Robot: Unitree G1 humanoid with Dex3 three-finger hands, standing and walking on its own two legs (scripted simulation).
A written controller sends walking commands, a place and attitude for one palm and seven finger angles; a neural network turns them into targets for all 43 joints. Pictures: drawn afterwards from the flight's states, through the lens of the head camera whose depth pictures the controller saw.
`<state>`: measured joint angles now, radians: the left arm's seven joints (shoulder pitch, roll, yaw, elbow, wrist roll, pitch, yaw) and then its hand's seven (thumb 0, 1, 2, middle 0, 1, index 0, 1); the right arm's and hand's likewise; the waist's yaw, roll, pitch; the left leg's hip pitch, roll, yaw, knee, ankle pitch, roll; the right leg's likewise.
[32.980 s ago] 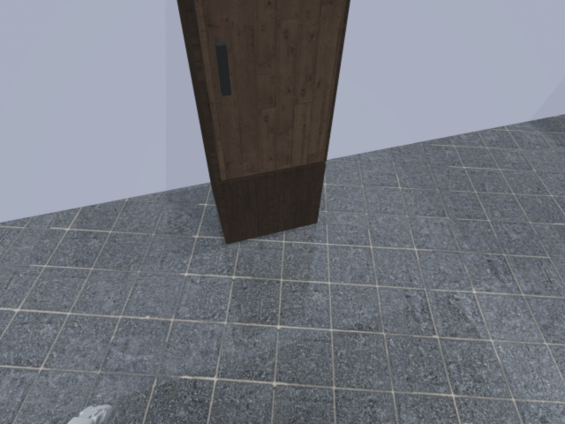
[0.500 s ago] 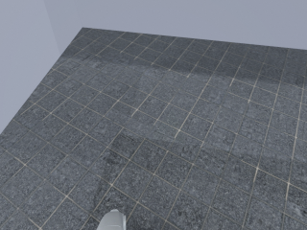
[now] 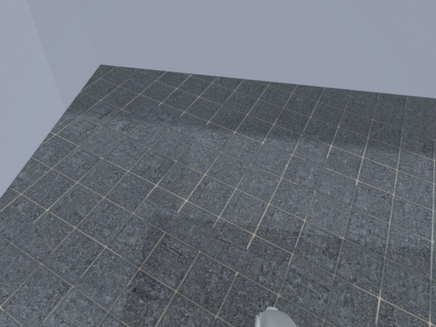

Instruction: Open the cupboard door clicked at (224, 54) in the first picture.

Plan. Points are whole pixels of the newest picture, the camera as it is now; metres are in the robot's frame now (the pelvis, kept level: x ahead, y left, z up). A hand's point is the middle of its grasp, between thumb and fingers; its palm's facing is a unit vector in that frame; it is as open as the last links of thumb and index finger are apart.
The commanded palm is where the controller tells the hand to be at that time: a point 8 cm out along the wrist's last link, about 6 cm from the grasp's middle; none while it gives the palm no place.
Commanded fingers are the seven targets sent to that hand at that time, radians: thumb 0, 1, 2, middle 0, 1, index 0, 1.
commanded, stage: walk to a spot facing it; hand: left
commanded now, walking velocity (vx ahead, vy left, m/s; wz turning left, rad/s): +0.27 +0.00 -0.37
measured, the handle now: out of the picture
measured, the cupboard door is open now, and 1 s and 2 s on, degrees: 40 40 40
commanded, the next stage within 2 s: turn to face it in 0.02 s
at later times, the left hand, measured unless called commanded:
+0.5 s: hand (169, 265) +0.27 +0.14 -0.19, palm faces +0.15 -0.98 -0.15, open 7.2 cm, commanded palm none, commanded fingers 0.00 0.90 0.90 -0.20 -0.30 -0.20 -0.30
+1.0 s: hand (174, 272) +0.25 +0.12 -0.16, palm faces +0.41 -0.86 -0.30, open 7.4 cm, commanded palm none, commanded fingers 0.00 0.90 0.90 -0.20 -0.30 -0.20 -0.30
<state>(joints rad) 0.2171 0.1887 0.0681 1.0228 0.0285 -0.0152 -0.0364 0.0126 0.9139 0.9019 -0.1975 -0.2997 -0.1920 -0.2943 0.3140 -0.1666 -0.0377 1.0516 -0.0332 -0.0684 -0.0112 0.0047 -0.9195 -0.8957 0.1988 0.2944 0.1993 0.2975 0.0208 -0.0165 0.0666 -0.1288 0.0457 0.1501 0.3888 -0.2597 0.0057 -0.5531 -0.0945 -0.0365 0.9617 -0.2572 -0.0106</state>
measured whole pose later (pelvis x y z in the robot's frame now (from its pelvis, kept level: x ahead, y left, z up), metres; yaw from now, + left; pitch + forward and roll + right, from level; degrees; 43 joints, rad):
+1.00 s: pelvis +0.27 -0.11 -0.01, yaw +25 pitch +1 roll +2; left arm 0.20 0.21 0.05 0.90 0.03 0.02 0.02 0.01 0.91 0.90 -0.20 -0.30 -0.20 -0.29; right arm 0.15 -0.28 -0.10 0.93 -0.02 0.08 0.02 0.01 -0.91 -0.90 0.20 0.29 0.20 0.30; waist -0.01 0.02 0.08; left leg -0.54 0.00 0.00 1.11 -0.45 -0.04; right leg -0.27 -0.10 -0.10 0.57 -0.31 0.01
